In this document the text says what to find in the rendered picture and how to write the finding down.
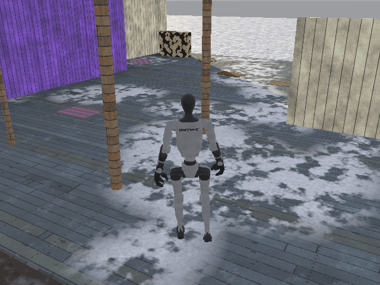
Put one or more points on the right robot hand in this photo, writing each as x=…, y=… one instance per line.
x=216, y=167

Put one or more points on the robot left upper arm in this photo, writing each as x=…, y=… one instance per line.
x=171, y=125

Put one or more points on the left robot hand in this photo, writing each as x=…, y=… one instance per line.
x=157, y=178

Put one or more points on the right robot forearm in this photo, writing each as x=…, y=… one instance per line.
x=217, y=156

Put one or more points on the right robot foot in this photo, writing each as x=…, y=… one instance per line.
x=207, y=237

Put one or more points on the robot left shin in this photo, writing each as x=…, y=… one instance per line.
x=178, y=213

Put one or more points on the left robot forearm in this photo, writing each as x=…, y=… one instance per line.
x=161, y=161

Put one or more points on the robot right upper arm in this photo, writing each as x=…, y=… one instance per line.
x=207, y=124

